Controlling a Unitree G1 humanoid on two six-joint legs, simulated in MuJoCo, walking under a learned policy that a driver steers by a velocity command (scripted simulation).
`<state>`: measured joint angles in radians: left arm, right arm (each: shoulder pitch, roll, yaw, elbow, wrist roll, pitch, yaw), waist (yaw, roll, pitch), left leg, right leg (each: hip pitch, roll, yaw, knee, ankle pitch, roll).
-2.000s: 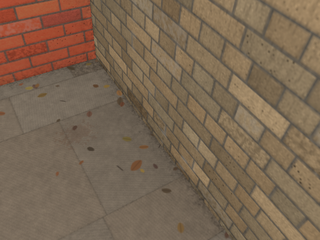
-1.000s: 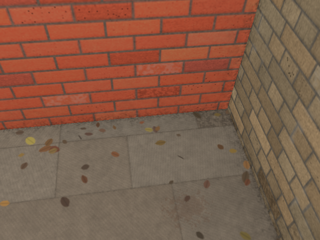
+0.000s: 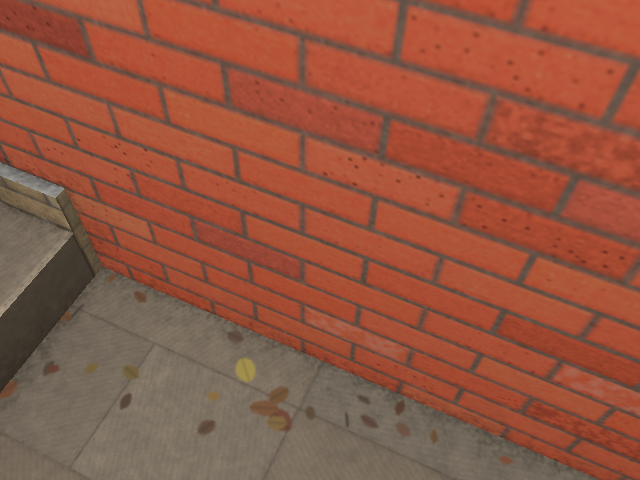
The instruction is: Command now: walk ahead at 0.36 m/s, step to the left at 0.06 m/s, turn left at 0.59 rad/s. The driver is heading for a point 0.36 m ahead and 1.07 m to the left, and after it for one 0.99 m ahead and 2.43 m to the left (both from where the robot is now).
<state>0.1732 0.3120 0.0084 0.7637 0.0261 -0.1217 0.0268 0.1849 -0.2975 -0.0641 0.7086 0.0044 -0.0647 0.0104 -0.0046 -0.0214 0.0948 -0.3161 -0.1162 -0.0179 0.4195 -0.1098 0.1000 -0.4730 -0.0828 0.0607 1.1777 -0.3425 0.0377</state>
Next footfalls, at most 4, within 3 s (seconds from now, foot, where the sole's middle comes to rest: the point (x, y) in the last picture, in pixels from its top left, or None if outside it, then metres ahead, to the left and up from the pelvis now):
0.20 right None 0.28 -0.11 -0.77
0.52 left None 0.12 0.23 -0.77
0.82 right None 0.28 0.12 -0.77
1.16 left None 0.21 0.53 -0.77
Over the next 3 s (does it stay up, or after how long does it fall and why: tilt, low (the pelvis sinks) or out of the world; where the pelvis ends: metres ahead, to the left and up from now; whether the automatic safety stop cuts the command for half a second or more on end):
stays up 0.38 1.36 0.36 its command is cut before an obstacle from the start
